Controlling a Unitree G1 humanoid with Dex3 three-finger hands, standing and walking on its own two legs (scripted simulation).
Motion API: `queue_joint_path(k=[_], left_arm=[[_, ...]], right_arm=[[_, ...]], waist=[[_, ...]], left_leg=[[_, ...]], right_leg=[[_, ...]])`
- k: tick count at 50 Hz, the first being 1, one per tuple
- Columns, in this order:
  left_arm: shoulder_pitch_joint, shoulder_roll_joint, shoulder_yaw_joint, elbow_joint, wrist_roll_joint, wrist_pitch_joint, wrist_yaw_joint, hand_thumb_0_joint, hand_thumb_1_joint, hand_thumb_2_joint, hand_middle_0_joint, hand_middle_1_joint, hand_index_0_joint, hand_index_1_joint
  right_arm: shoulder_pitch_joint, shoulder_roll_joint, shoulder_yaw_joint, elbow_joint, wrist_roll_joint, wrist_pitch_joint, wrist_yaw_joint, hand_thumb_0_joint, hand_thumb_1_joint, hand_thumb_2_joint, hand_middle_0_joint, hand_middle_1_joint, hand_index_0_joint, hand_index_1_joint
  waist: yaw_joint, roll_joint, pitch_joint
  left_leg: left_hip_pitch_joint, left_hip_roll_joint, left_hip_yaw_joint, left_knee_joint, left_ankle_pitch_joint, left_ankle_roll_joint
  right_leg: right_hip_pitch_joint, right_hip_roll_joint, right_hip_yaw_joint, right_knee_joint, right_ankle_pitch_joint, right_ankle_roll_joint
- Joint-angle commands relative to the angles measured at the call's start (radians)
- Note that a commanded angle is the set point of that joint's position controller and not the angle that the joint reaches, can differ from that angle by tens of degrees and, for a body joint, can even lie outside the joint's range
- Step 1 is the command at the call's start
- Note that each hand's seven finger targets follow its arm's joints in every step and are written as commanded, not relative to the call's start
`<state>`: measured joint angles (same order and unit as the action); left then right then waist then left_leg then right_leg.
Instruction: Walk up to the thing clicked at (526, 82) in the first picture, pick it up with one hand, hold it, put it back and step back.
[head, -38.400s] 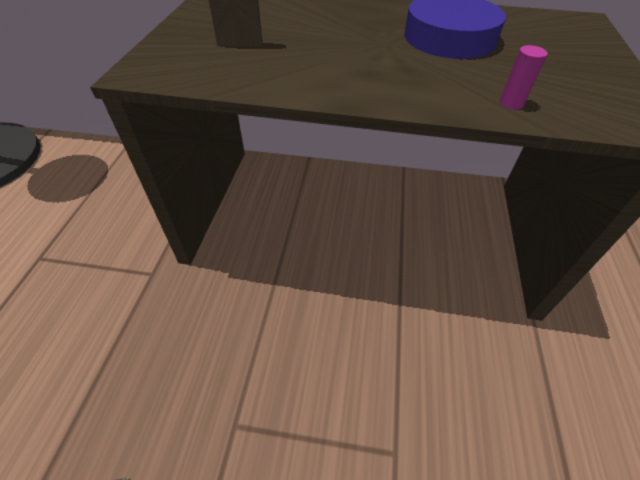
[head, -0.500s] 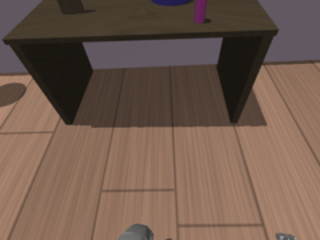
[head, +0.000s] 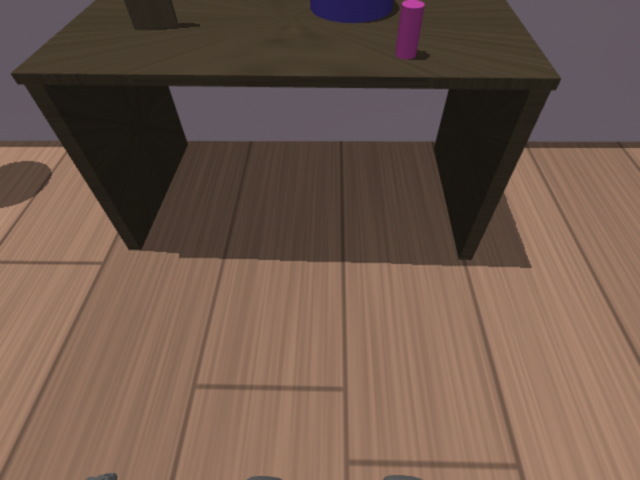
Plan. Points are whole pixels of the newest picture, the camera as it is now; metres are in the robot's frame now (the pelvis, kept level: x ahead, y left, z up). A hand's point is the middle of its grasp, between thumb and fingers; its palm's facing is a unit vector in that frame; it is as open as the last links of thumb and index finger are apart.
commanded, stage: step back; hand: right
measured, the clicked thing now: (409, 30) +1.10 -0.21 +0.06
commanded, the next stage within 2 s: stand in 0.44 s
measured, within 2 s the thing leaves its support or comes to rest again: neither
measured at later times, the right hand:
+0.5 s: hand (488, 477) +0.14 -0.21 -0.14, palm faces -0.04 +0.94 -0.34, open 7.4 cm
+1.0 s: hand out of the picture +0.11 -0.23 -0.13, palm faces -0.03 +0.95 -0.32, open 7.4 cm
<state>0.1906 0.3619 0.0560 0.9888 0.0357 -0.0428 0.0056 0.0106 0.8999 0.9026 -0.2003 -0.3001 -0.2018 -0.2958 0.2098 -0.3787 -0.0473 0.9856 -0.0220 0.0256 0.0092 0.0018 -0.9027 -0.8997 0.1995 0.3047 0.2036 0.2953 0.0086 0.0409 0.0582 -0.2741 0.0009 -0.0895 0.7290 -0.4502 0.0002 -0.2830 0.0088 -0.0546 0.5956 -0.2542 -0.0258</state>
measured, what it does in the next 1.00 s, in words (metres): steps on the spot: left foot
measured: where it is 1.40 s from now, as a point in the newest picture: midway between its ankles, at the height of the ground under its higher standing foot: outside the picture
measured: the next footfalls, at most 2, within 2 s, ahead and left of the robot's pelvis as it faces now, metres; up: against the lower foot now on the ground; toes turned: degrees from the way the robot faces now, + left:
left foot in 0.20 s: +0.07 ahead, +0.15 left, +0.00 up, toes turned +0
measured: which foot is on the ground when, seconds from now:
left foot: up 0.00-0.18, down 0.20-1.00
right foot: down 0.00-1.00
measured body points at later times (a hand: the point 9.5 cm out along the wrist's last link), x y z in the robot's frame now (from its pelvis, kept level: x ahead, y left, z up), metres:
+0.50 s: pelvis +0.04 +0.03 +0.01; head +0.06 +0.04 +0.46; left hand +0.15 +0.35 -0.11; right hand +0.14 -0.26 -0.12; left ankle +0.03 +0.15 -0.73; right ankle +0.04 -0.11 -0.73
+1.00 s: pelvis +0.02 +0.02 +0.02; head +0.03 +0.01 +0.47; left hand +0.09 +0.32 -0.11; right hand +0.11 -0.28 -0.11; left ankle +0.03 +0.15 -0.73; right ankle +0.04 -0.11 -0.73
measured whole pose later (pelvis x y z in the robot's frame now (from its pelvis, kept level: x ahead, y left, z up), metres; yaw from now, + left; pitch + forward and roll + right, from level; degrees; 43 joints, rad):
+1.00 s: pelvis +0.02 +0.02 +0.02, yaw +0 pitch -3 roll +0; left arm 0.11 0.35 0.00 1.14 0.01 -0.02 0.00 0.01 0.90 0.90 -0.20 -0.30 -0.20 -0.30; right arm 0.08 -0.35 -0.01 1.13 -0.01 0.00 0.02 0.00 -0.90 -0.90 0.20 0.30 0.20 0.30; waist 0.01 0.01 0.06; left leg -0.09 0.02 -0.01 0.31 -0.17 -0.03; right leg -0.12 -0.03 -0.04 0.32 -0.15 0.01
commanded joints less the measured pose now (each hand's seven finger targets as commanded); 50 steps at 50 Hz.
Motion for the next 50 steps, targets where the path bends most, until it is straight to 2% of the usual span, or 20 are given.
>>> queue_joint_path(k=[1, 2, 5, 7, 8, 10, 11, 12, 13, 14, 17, 19, 21, 22, 25, 33, 37, 39, 43, 50], left_arm=[[-0.125, 0.295, 0.068, -0.091, 0.003, -0.019, 0.013, 0.0, 0.9, 0.9, -0.2, -0.3, -0.2, -0.3], [-0.113, 0.272, 0.063, -0.086, 0.0, -0.022, 0.014, 0.0, 0.9, 0.9, -0.2, -0.3, -0.2, -0.3], [-0.091, 0.275, 0.067, -0.064, -0.001, -0.024, 0.012, 0.0, 0.9, 0.9, -0.2, -0.3, -0.2, -0.3], [-0.112, 0.271, 0.065, -0.066, -0.006, -0.017, 0.01, 0.0, 0.9, 0.9, -0.2, -0.3, -0.2, -0.3], [-0.132, 0.267, 0.06, -0.064, -0.011, -0.012, 0.009, 0.0, 0.9, 0.9, -0.2, -0.3, -0.2, -0.3], [-0.133, 0.233, 0.043, -0.063, -0.023, -0.002, 0.011, 0.0, 0.9, 0.9, -0.2, -0.3, -0.2, -0.3], [-0.114, 0.209, 0.035, -0.068, -0.031, 0.0, 0.013, 0.0, 0.9, 0.9, -0.2, -0.3, -0.2, -0.3], [-0.106, 0.185, 0.027, -0.071, -0.04, 0.004, 0.012, 0.0, 0.9, 0.9, -0.2, -0.3, -0.2, -0.3], [-0.12, 0.197, 0.028, -0.052, -0.047, 0.011, 0.011, 0.0, 0.9, 0.9, -0.2, -0.3, -0.2, -0.3], [-0.127, 0.197, 0.027, -0.033, -0.041, 0.009, 0.014, 0.0, 0.9, 0.9, -0.2, -0.3, -0.2, -0.3], [-0.115, 0.232, 0.029, -0.017, -0.032, -0.004, 0.015, 0.0, 0.9, 0.9, -0.2, -0.3, -0.2, -0.3], [-0.119, 0.237, 0.027, -0.011, -0.038, -0.001, 0.017, 0.0, 0.9, 0.9, -0.2, -0.3, -0.2, -0.3], [-0.15, 0.227, 0.022, -0.008, -0.037, 0.005, 0.019, 0.0, 0.9, 0.9, -0.2, -0.3, -0.2, -0.3], [-0.129, 0.17, -0.002, 0.023, -0.045, 0.013, 0.012, 0.0, 0.9, 0.9, -0.2, -0.3, -0.2, -0.3], [-0.138, 0.181, -0.008, 0.036, -0.039, 0.019, 0.005, 0.0, 0.9, 0.9, -0.2, -0.3, -0.2, -0.3], [-0.156, 0.195, -0.013, 0.067, -0.029, 0.005, 0.003, 0.0, 0.9, 0.9, -0.2, -0.3, -0.2, -0.3], [-0.158, 0.198, -0.013, 0.076, -0.027, 0.003, 0.002, 0.0, 0.9, 0.9, -0.2, -0.3, -0.2, -0.3], [-0.163, 0.199, -0.015, 0.081, -0.026, 0.003, 0.0, 0.0, 0.9, 0.9, -0.2, -0.3, -0.2, -0.3], [-0.153, 0.204, -0.015, 0.085, -0.025, -0.003, 0.001, 0.0, 0.9, 0.9, -0.2, -0.3, -0.2, -0.3], [-0.144, 0.212, -0.015, 0.09, -0.023, 0.002, -0.001, 0.0, 0.9, 0.9, -0.2, -0.3, -0.2, -0.3]], right_arm=[[0.018, -0.199, -0.047, -0.032, 0.007, -0.018, -0.016, 0.0, -0.9, -0.9, 0.2, 0.3, 0.2, 0.3], [0.015, -0.187, -0.042, -0.021, 0.008, -0.019, -0.014, 0.0, -0.9, -0.9, 0.2, 0.3, 0.2, 0.3], [0.012, -0.172, -0.034, -0.013, 0.0, -0.028, -0.013, 0.0, -0.9, -0.9, 0.2, 0.3, 0.2, 0.3], [0.015, -0.164, -0.03, -0.004, -0.001, -0.038, -0.015, 0.0, -0.9, -0.9, 0.2, 0.3, 0.2, 0.3], [0.025, -0.155, -0.032, 0.007, -0.004, -0.043, -0.017, 0.0, -0.9, -0.9, 0.2, 0.3, 0.2, 0.3], [0.043, -0.162, -0.043, 0.03, -0.013, -0.051, -0.024, 0.0, -0.9, -0.9, 0.2, 0.3, 0.2, 0.3], [0.034, -0.19, -0.05, 0.026, -0.015, -0.056, -0.029, 0.0, -0.9, -0.9, 0.2, 0.3, 0.2, 0.3], [-0.007, -0.224, -0.053, 0.014, -0.018, -0.06, -0.032, 0.0, -0.9, -0.9, 0.2, 0.3, 0.2, 0.3], [-0.09, -0.247, -0.046, 0.0, -0.002, -0.059, -0.028, 0.0, -0.9, -0.9, 0.2, 0.3, 0.2, 0.3], [-0.124, -0.238, -0.042, -0.001, 0.0, -0.056, -0.023, 0.0, -0.9, -0.9, 0.2, 0.3, 0.2, 0.3], [-0.118, -0.194, -0.026, 0.012, 0.004, -0.052, -0.025, 0.0, -0.9, -0.9, 0.2, 0.3, 0.2, 0.3], [-0.1, -0.186, -0.026, 0.029, 0.009, -0.05, -0.029, 0.0, -0.9, -0.9, 0.2, 0.3, 0.2, 0.3], [-0.115, -0.191, -0.03, 0.039, 0.008, -0.046, -0.03, 0.0, -0.9, -0.9, 0.2, 0.3, 0.2, 0.3], [-0.114, -0.205, -0.017, 0.037, 0.014, -0.059, -0.027, 0.0, -0.9, -0.9, 0.2, 0.3, 0.2, 0.3], [-0.161, -0.204, -0.016, 0.039, 0.013, -0.066, -0.023, 0.0, -0.9, -0.9, 0.2, 0.3, 0.2, 0.3], [-0.187, -0.183, -0.013, 0.051, 0.017, -0.067, -0.018, 0.0, -0.9, -0.9, 0.2, 0.3, 0.2, 0.3], [-0.202, -0.174, -0.011, 0.056, 0.017, -0.062, -0.013, 0.0, -0.9, -0.9, 0.2, 0.3, 0.2, 0.3], [-0.201, -0.171, -0.007, 0.06, 0.016, -0.058, -0.012, 0.0, -0.9, -0.9, 0.2, 0.3, 0.2, 0.3], [-0.203, -0.171, -0.006, 0.065, 0.015, -0.058, -0.007, 0.0, -0.9, -0.9, 0.2, 0.3, 0.2, 0.3], [-0.175, -0.171, -0.003, 0.083, 0.011, -0.054, -0.003, 0.0, -0.9, -0.9, 0.2, 0.3, 0.2, 0.3]], waist=[[-0.007, -0.121, 0.053], [0.0, -0.135, 0.039], [0.021, -0.17, -0.022], [0.013, -0.191, -0.061], [-0.003, -0.188, -0.08], [-0.021, -0.142, -0.114], [-0.009, -0.075, -0.143], [0.013, -0.003, -0.151], [0.03, 0.024, -0.129], [0.029, 0.044, -0.103], [0.019, 0.016, -0.151], [0.011, 0.029, -0.173], [0.004, 0.024, -0.167], [0.007, 0.011, -0.15], [0.01, 0.019, -0.105], [-0.004, -0.02, -0.126], [-0.005, -0.029, -0.1], [-0.009, -0.039, -0.074], [-0.008, -0.035, -0.097], [-0.008, -0.055, -0.059]], left_leg=[[-0.096, 0.021, -0.053, 0.141, -0.072, 0.007], [-0.126, 0.008, -0.06, 0.134, -0.036, 0.014], [-0.112, 0.025, -0.018, 0.054, -0.019, 0.0], [-0.052, 0.02, 0.047, -0.084, 0.0, -0.007], [0.006, 0.01, 0.078, -0.18, 0.055, -0.006], [0.105, 0.013, 0.059, -0.323, 0.332, 0.005], [0.145, 0.084, -0.028, -0.319, 0.526, 0.032], [0.15, 0.184, -0.145, -0.331, 0.59, 0.077], [0.078, 0.208, -0.154, -0.306, 0.529, 0.13], [0.011, 0.214, -0.152, -0.3, 0.498, 0.133], [0.054, 0.112, -0.009, -0.233, 0.632, 0.044], [0.095, 0.106, -0.002, -0.233, 0.689, 0.034], [0.121, 0.119, -0.007, -0.249, 0.71, 0.042], [0.131, 0.147, -0.051, -0.321, 0.686, 0.044], [0.116, 0.158, -0.063, -0.371, 0.595, 0.036], [0.206, 0.138, -0.005, -0.413, 0.615, 0.019], [0.195, 0.134, -0.002, -0.447, 0.514, 0.014], [0.168, 0.12, 0.007, -0.459, 0.409, 0.009], [0.188, 0.125, 0.004, -0.461, 0.417, 0.011], [0.166, 0.115, 0.003, -0.47, 0.297, 0.006]], right_leg=[[-0.079, -0.338, 0.452, -0.361, -0.373, -0.166], [-0.022, -0.291, 0.382, -0.352, -0.298, -0.137], [0.053, -0.281, 0.308, -0.28, -0.085, -0.135], [0.092, -0.272, 0.24, -0.215, 0.115, -0.132], [0.091, -0.257, 0.198, -0.161, 0.204, -0.121], [0.096, -0.2, 0.119, -0.041, 0.375, -0.059], [0.079, -0.155, 0.079, 0.036, 0.382, -0.021], [0.031, -0.096, 0.054, 0.057, 0.252, 0.009], [0.065, -0.046, 0.03, 0.01, 0.037, 0.017], [0.122, -0.056, 0.043, -0.04, -0.015, 0.011], [0.211, -0.133, 0.094, -0.085, 0.309, -0.017], [0.209, -0.144, 0.089, -0.063, 0.378, -0.021], [0.182, -0.134, 0.07, -0.07, 0.347, -0.017], [0.184, -0.115, 0.083, -0.095, 0.32, -0.005], [0.197, -0.114, 0.083, -0.157, 0.254, 0.01], [0.232, -0.142, 0.098, -0.242, 0.341, 0.013], [0.218, -0.141, 0.099, -0.28, 0.27, 0.015], [0.206, -0.143, 0.112, -0.312, 0.203, 0.021], [0.209, -0.148, 0.112, -0.317, 0.219, 0.016], [0.143, -0.145, 0.132, -0.357, 0.044, 0.011]])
